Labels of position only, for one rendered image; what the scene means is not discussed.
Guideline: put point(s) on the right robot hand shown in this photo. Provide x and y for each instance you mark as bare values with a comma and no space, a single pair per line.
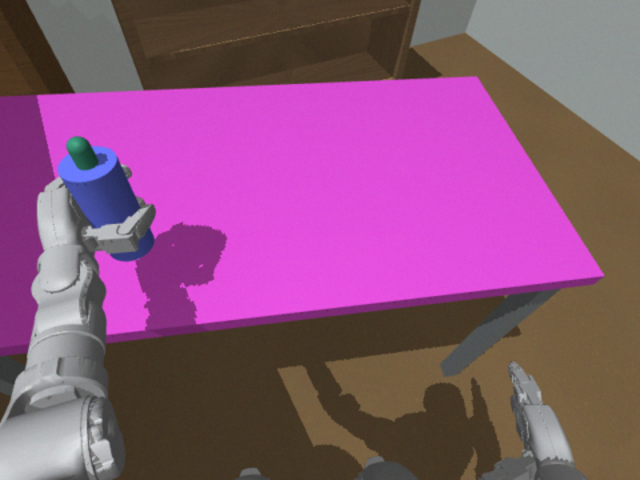
537,425

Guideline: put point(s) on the table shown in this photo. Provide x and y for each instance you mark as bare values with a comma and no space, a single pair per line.
278,203

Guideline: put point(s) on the left robot hand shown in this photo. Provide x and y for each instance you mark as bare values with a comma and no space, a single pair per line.
61,221

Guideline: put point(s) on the bookshelf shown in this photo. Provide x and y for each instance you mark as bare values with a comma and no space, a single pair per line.
28,65
182,44

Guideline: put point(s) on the right robot arm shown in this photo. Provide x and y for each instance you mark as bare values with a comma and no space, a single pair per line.
558,472

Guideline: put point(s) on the bottle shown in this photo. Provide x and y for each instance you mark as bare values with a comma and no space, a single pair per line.
97,182

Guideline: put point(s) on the left robot arm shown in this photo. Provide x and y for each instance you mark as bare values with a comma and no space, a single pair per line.
59,424

